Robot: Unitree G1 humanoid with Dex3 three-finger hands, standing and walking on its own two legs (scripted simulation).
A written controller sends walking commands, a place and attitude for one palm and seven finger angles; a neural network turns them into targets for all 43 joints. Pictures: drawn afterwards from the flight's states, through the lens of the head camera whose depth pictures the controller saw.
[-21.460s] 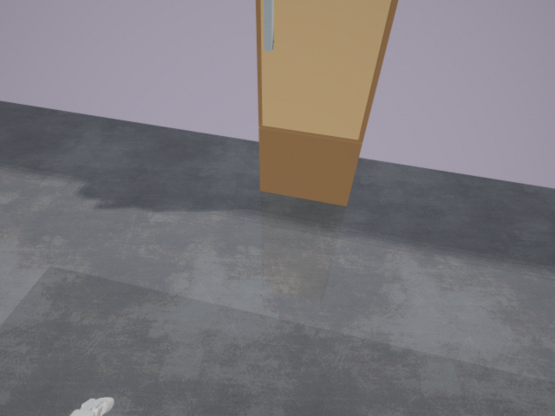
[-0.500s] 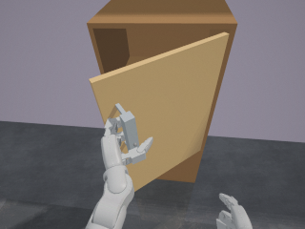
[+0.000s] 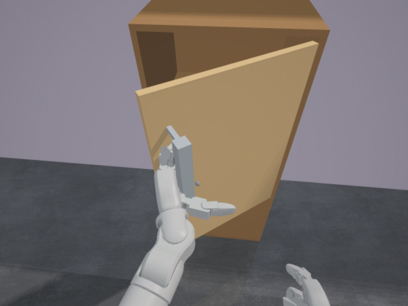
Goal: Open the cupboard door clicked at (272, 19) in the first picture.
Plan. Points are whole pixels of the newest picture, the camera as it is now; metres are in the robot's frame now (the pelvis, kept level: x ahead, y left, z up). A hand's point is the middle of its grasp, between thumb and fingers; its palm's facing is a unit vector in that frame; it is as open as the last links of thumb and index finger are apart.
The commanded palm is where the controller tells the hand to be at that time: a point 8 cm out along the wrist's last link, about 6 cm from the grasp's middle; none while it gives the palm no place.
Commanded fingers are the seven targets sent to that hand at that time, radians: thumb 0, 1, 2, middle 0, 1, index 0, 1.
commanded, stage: slide the hand sideways off the handle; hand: left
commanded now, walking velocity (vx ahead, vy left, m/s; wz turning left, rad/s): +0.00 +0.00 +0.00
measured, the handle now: (179, 165) +0.37 +0.08 +0.10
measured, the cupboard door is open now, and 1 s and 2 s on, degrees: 36 39 39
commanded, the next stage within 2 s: draw the hand back to the body in 1.26 s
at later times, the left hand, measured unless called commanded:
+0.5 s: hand (193, 199) +0.28 +0.05 +0.10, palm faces -0.10 -0.99 +0.02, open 16.2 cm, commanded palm +0.25 +0.10 +0.10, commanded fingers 0.00 -0.50 0.30 -0.15 -0.30 -0.15 -0.30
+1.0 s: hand (161, 223) +0.24 +0.10 +0.09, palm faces -0.03 -1.00 -0.03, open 16.3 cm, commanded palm +0.21 +0.16 +0.10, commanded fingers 0.00 -0.50 0.30 -0.15 -0.30 -0.15 -0.30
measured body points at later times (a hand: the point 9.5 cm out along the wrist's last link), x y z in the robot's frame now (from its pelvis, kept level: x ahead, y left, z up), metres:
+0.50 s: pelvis +0.00 +0.00 +0.00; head -0.02 -0.01 +0.45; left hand +0.28 +0.10 +0.11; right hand +0.17 -0.21 -0.08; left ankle +0.02 +0.11 -0.72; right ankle +0.02 -0.10 -0.72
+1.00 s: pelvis +0.03 -0.02 +0.00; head +0.03 -0.04 +0.45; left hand +0.23 +0.15 +0.10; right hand +0.23 -0.23 -0.07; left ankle +0.02 +0.11 -0.72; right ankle +0.02 -0.10 -0.72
